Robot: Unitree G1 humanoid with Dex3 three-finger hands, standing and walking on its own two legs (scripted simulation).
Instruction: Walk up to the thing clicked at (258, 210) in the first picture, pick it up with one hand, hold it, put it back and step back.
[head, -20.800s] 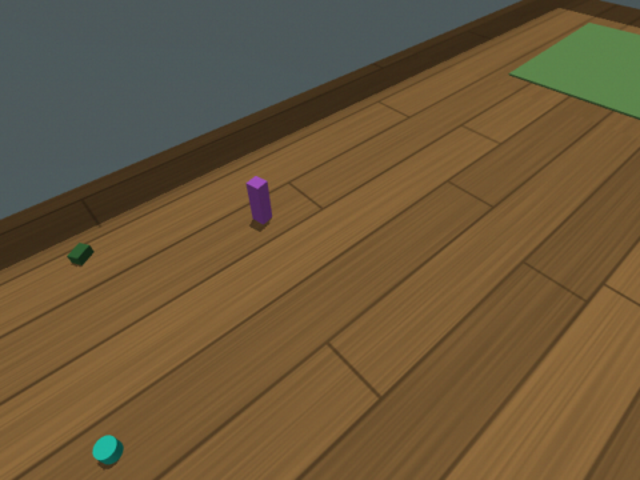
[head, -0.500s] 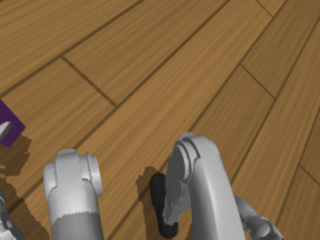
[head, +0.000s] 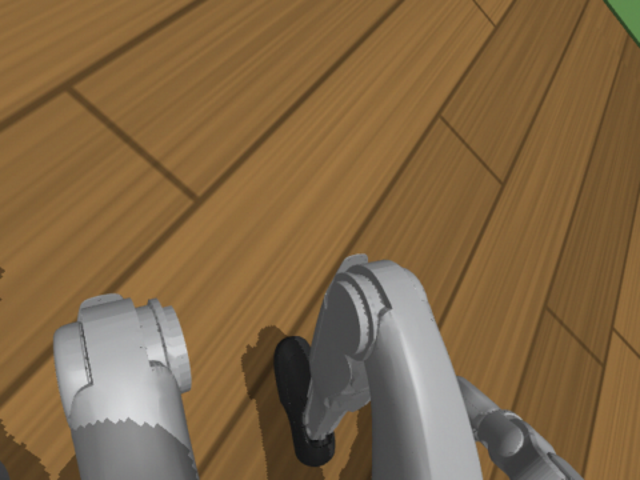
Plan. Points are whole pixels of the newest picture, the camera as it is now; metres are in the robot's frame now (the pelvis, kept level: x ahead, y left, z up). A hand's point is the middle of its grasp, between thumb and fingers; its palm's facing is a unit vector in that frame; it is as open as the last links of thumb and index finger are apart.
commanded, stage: lower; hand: left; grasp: from the side
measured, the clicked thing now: out of the picture +0.40 +0.34 -0.14
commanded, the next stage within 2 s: loosen in 0.72 s
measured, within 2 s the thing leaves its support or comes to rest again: rests again in 1.94 s
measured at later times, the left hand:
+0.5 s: hand out of the picture +0.40 +0.35 -0.16, palm faces +0.56 -0.83 -0.04, open 10.7 cm
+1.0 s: hand out of the picture +0.40 +0.35 -0.17, palm faces +0.57 -0.82 -0.02, open 10.5 cm
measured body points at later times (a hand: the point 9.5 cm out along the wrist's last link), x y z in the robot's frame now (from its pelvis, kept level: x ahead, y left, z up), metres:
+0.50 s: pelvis -0.01 +0.00 +0.00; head +0.22 +0.17 +0.34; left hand +0.36 +0.39 -0.16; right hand +0.16 -0.26 -0.05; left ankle +0.08 +0.12 -0.25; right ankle +0.14 -0.12 -0.25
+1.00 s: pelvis -0.01 +0.01 +0.00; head +0.22 +0.19 +0.33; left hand +0.36 +0.39 -0.17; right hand +0.16 -0.25 -0.04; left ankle +0.08 +0.12 -0.25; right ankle +0.14 -0.12 -0.25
